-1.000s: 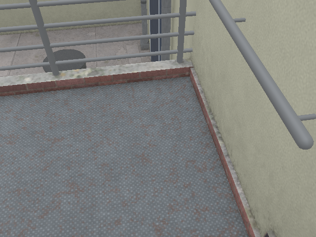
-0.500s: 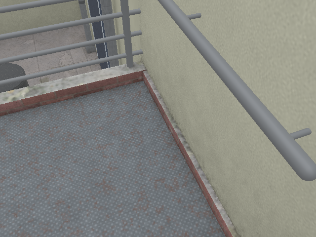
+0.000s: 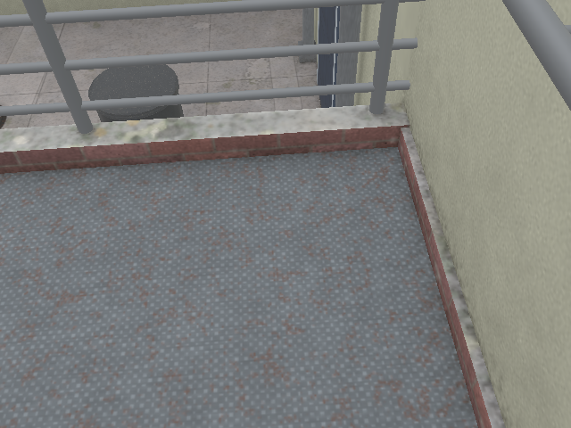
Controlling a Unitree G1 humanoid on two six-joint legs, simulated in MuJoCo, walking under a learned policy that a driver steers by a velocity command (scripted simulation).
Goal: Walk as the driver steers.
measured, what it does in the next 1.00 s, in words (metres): goes down, turning left: left foot 0.16 m lower, then right foot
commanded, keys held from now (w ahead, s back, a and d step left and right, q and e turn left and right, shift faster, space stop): w+q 0.40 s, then no key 0.60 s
